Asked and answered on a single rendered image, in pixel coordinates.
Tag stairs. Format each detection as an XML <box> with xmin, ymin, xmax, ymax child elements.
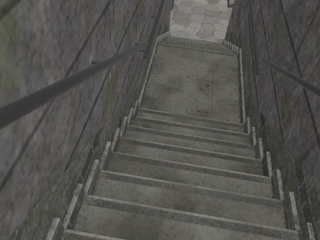
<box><xmin>160</xmin><ymin>35</ymin><xmax>235</xmax><ymax>54</ymax></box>
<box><xmin>60</xmin><ymin>107</ymin><xmax>300</xmax><ymax>240</ymax></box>

